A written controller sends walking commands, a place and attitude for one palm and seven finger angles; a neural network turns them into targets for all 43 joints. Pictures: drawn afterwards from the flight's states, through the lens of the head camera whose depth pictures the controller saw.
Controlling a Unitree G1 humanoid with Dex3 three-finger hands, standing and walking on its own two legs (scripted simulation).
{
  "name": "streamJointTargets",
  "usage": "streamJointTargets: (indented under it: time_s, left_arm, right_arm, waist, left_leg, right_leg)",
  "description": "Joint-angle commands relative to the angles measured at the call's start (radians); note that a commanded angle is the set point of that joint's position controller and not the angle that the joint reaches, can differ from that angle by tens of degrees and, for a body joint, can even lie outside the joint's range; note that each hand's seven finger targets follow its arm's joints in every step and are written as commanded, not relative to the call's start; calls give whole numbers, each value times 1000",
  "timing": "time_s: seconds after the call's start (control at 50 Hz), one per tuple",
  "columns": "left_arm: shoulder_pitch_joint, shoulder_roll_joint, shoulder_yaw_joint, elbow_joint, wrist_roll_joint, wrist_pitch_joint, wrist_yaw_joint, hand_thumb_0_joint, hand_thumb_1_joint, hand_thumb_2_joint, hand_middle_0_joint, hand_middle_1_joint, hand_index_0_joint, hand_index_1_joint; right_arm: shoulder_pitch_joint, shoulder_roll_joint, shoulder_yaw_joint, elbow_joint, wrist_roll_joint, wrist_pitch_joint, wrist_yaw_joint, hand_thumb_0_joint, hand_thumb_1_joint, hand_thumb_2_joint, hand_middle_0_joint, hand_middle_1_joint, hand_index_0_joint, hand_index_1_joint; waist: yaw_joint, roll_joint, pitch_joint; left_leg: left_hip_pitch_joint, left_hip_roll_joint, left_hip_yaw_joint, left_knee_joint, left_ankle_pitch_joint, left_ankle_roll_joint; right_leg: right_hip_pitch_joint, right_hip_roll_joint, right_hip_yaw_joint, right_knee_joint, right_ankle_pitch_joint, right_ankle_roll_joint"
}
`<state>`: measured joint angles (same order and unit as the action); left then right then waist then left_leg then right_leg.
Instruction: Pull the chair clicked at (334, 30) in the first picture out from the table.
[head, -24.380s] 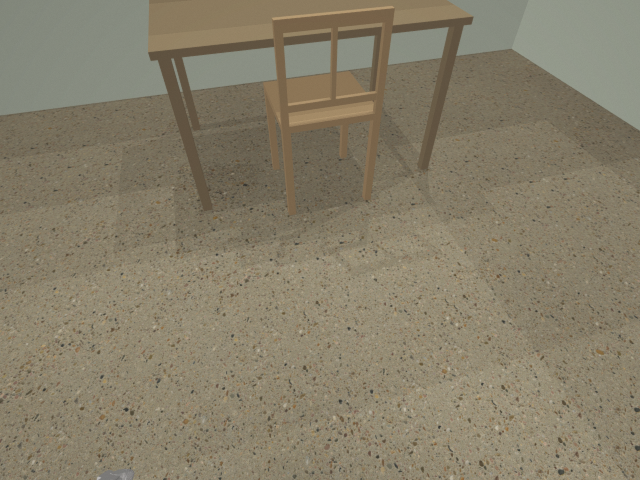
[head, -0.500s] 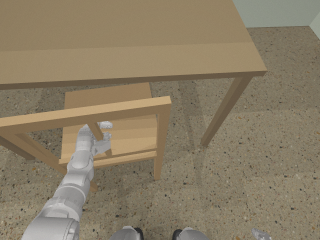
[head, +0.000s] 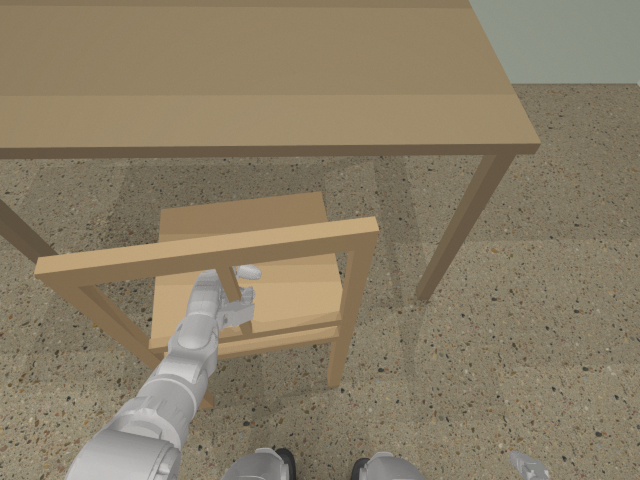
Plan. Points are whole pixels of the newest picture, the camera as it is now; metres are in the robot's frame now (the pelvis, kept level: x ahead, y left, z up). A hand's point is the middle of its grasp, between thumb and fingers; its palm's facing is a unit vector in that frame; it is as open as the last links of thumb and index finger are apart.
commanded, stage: step backward, pulling the chair out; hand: left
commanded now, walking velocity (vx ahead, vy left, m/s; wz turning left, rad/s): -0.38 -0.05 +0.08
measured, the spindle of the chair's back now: (236, 300) +0.37 +0.14 -0.09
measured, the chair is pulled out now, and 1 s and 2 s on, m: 0.16 0.29 0.51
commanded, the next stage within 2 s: none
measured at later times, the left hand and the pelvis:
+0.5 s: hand (234, 344) +0.29 +0.13 -0.06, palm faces -0.01 -0.99 -0.16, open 5.0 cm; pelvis -0.06 +0.01 +0.00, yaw +4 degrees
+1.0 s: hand (218, 394) +0.22 +0.14 -0.06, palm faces +0.02 -0.98 -0.19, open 5.1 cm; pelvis -0.13 +0.00 +0.00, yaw +3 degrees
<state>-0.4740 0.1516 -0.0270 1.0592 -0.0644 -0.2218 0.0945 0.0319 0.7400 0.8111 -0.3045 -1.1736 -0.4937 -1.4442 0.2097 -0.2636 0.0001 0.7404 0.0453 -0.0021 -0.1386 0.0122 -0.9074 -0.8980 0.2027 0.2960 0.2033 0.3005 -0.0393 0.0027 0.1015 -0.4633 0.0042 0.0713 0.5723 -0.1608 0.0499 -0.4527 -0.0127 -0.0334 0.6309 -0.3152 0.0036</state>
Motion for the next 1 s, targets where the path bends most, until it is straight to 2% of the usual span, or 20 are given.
streamJointTargets:
  time_s: [0.0, 0.1, 0.16, 0.2, 0.26, 0.3, 0.38, 0.42, 0.48, 0.52, 0.56, 0.62, 0.66, 0.72, 0.78, 0.82, 0.86, 0.9, 0.92, 0.98]
  left_arm:
    - [-341, 161, 39, -193, 19, -53, 12, 0, 900, 900, -500, -1450, -500, -1450]
    - [-319, 193, 69, -186, 21, -46, 12, 0, 900, 900, -500, -1450, -500, -1450]
    - [-321, 214, 64, -183, 29, -50, 28, 0, 900, 900, -500, -1450, -500, -1450]
    - [-282, 231, 84, -155, 37, -34, 43, 0, 900, 900, -500, -1450, -500, -1450]
    - [-331, 215, 100, -189, 38, -30, 40, 0, 900, 900, -500, -1450, -500, -1450]
    - [-298, 221, 102, -165, 40, -15, 42, 0, 900, 900, -500, -1450, -500, -1450]
    - [-297, 154, 46, -190, 34, -1, 25, 0, 900, 900, -500, -1450, -500, -1450]
    - [-338, 125, 28, -240, 32, -4, 14, 0, 900, 900, -500, -1450, -500, -1450]
    - [-406, 83, 1, -300, 49, -25, 3, 0, 900, 900, -500, -1450, -500, -1450]
    - [-371, 78, 7, -278, 49, -23, 3, 0, 900, 900, -500, -1450, -500, -1450]
    - [-377, 87, 10, -275, 57, -39, 0, 0, 900, 900, -500, -1450, -500, -1450]
    - [-321, 162, 60, -211, 48, -31, 5, 0, 900, 900, -500, -1450, -500, -1450]
    - [-292, 167, 62, -188, 49, -18, 0, 0, 900, 900, -500, -1450, -500, -1450]
    - [-278, 156, 56, -229, 46, -14, 7, 0, 900, 900, -500, -1450, -500, -1450]
    - [-294, 104, 27, -300, 48, -33, 1, 0, 900, 900, -500, -1450, -500, -1450]
    - [-337, 111, 37, -308, 42, -38, 0, 0, 900, 900, -500, -1450, -500, -1450]
    - [-382, 100, 33, -275, 56, -56, -1, 0, 900, 900, -500, -1450, -500, -1450]
    - [-401, 136, 37, -227, 74, -71, -2, 0, 900, 900, -500, -1450, -500, -1450]
    - [-404, 160, 48, -235, 68, -80, 2, 0, 900, 900, -500, -1450, -500, -1450]
    - [-346, 228, 88, -177, 60, -74, 5, 0, 900, 900, -500, -1450, -500, -1450]
  right_arm:
    - [42, -128, -37, -78, -16, -51, 1, 0, -900, -900, 200, 300, 200, 300]
    - [19, -128, -42, -87, -9, -71, 4, 0, -900, -900, 200, 300, 200, 300]
    - [31, -111, -45, -86, -3, -79, 12, 0, -900, -900, 200, 300, 200, 300]
    - [21, -121, -49, -64, -11, -75, 23, 0, -900, -900, 200, 300, 200, 300]
    - [-5, -96, -22, -48, -16, -83, 32, 0, -900, -900, 200, 300, 200, 300]
    - [2, -112, -23, -35, -12, -82, 23, 0, -900, -900, 200, 300, 200, 300]
    - [74, -118, -31, -12, -10, -77, 5, 0, -900, -900, 200, 300, 200, 300]
    - [63, -149, -55, -47, -10, -66, -1, 0, -900, -900, 200, 300, 200, 300]
    - [15, -112, -53, -91, -36, -43, 11, 0, -900, -900, 200, 300, 200, 300]
    - [37, -118, -64, -89, -34, -35, 20, 0, -900, -900, 200, 300, 200, 300]
    - [67, -114, -71, -79, -33, -31, 30, 0, -900, -900, 200, 300, 200, 300]
    - [74, -114, -76, -67, -16, -17, 19, 0, -900, -900, 200, 300, 200, 300]
    - [49, -98, -59, -73, -13, -18, 14, 0, -900, -900, 200, 300, 200, 300]
    - [39, -108, -39, -73, -21, -16, 5, 0, -900, -900, 200, 300, 200, 300]
    - [-24, -110, -45, -140, -39, -12, 12, 0, -900, -900, 200, 300, 200, 300]
    - [11, -104, -54, -116, -41, -16, 17, 0, -900, -900, 200, 300, 200, 300]
    - [54, -106, -67, -81, -42, -33, 31, 0, -900, -900, 200, 300, 200, 300]
    - [67, -110, -67, -51, -46, -44, 31, 0, -900, -900, 200, 300, 200, 300]
    - [95, -108, -75, -38, -33, -43, 28, 0, -900, -900, 200, 300, 200, 300]
    - [32, -92, -74, -50, -14, -44, 16, 0, -900, -900, 200, 300, 200, 300]
  waist:
    - [6, 138, -400]
    - [14, 74, -338]
    - [6, -113, -316]
    - [35, -166, -343]
    - [20, -134, -365]
    - [24, -146, -346]
    - [4, -176, -394]
    - [18, -8, -386]
    - [11, 212, -371]
    - [12, 143, -348]
    - [-7, 88, -397]
    - [-13, -118, -484]
    - [5, -183, -459]
    - [-6, -86, -438]
    - [24, 209, -325]
    - [12, 159, -334]
    - [-9, 86, -379]
    - [-17, 120, -354]
    - [-31, 33, -435]
    - [10, -141, -454]
  left_leg:
    - [264, 273, -314, -140, 171, 60]
    - [13, 226, -264, -119, -159, 34]
    - [38, 45, -133, 188, -375, -58]
    - [40, -22, -133, 528, -366, -90]
    - [8, 16, -172, 471, -368, -94]
    - [66, 15, -140, 309, -387, -93]
    - [186, 42, -66, -148, -141, -80]
    - [223, 172, -165, -171, 111, -24]
    - [155, 253, -197, -134, 302, 4]
    - [196, 267, -206, -69, 421, 6]
    - [246, 224, -152, 34, 491, -38]
    - [142, 91, -75, 166, -40, -114]
    - [86, 42, -95, 185, -366, -107]
    - [153, 78, -105, -91, -209, -75]
    - [-37, 288, -275, -234, -53, 36]
    - [87, 315, -284, -129, 265, 69]
    - [254, 273, -233, -4, 473, 27]
    - [222, 224, -180, 12, 402, -23]
    - [222, 186, -136, 38, 338, -54]
    - [89, 24, -93, 291, -356, -101]
  right_leg:
    - [99, -25, 59, 34, -36, -12]
    - [244, -63, 112, -45, -9, -34]
    - [64, -283, 388, -340, -329, -124]
    - [64, -412, 464, -427, -204, -206]
    - [232, -364, 255, -261, 232, -165]
    - [237, -343, 213, -244, 352, -135]
    - [296, -243, 115, -163, 342, -44]
    - [238, -107, 40, -62, 322, 14]
    - [235, -74, 8, 107, 212, 10]
    - [216, -60, 21, 66, 212, -5]
    - [269, -96, 45, -31, 552, -21]
    - [363, -261, 177, -100, 809, -100]
    - [321, -316, 201, -189, 591, -113]
    - [250, -209, 88, -150, 319, -33]
    - [252, -27, -4, 153, 4, 16]
    - [207, -20, 15, 144, 22, 10]
    - [193, -34, 37, -19, 237, -2]
    - [221, -71, 60, -82, 453, -7]
    - [290, -103, 95, -102, 585, -16]
    - [288, -321, 282, -262, 474, -109]
